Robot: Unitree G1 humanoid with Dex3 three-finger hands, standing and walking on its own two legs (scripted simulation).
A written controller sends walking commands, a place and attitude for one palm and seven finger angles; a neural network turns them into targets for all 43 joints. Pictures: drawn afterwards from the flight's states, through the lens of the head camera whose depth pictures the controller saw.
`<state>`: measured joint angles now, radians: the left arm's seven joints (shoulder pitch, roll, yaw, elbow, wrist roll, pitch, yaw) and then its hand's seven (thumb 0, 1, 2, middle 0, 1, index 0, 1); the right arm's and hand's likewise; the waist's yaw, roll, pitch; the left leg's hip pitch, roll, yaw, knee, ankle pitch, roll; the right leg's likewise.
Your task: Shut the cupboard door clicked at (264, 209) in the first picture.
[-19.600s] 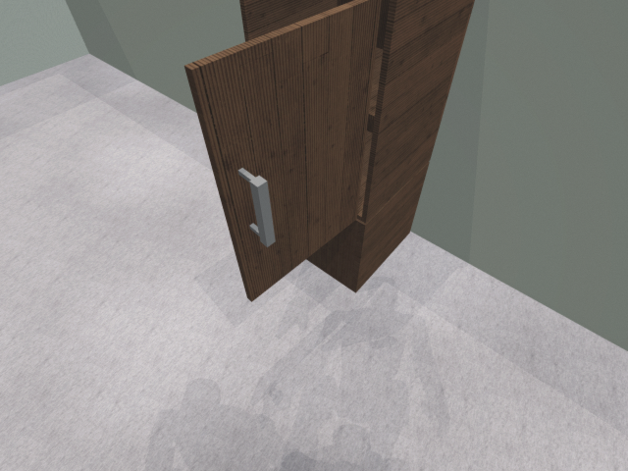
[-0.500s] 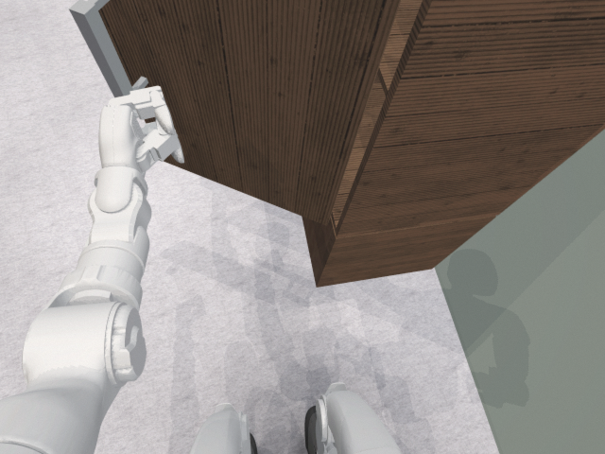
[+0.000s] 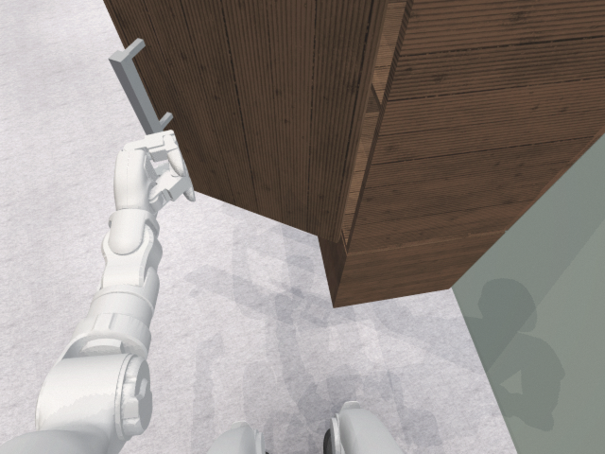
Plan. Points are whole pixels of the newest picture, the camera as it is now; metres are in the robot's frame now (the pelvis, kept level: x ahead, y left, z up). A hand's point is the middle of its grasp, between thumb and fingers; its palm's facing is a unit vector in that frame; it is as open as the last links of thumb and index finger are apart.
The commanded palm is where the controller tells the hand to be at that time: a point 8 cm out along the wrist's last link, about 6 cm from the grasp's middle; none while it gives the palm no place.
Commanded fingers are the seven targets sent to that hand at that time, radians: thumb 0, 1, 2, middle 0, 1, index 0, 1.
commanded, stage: draw the hand back to the body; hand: left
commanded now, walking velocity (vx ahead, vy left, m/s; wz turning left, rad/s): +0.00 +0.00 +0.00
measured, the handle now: (147, 92) +0.67 +0.22 +0.04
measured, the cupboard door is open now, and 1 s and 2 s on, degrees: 58 58 58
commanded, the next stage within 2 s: step back with the hand held close in 1.38 s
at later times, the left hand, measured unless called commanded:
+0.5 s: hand (82, 254) +0.32 +0.19 +0.15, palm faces +0.17 -0.96 -0.22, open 3.1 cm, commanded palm +0.28 +0.25 +0.16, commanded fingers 0.00 0.90 0.90 -0.86 -1.02 -0.86 -1.02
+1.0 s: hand out of the picture +0.21 +0.26 +0.23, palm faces +0.47 -0.78 -0.42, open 6.1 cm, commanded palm +0.16 +0.30 +0.24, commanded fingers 0.00 0.90 0.90 -0.20 -0.30 -0.20 -0.30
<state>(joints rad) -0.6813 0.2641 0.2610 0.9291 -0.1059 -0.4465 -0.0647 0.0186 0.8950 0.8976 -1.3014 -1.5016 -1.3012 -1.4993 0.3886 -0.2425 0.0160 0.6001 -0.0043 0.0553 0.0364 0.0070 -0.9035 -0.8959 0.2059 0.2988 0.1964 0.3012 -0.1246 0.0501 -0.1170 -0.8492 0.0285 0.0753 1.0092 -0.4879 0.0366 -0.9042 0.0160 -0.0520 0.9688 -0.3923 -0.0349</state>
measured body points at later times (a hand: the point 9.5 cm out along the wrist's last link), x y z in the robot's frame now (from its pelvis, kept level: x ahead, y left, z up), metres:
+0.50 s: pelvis +0.02 +0.00 +0.06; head +0.03 -0.02 +0.51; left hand +0.30 +0.24 +0.16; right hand +0.22 -0.23 -0.03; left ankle -0.01 +0.10 -0.67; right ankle +0.04 -0.10 -0.67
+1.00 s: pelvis +0.04 -0.01 +0.07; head +0.02 -0.04 +0.52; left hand +0.18 +0.30 +0.25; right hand +0.22 -0.21 -0.03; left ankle +0.00 +0.10 -0.67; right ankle +0.04 -0.10 -0.67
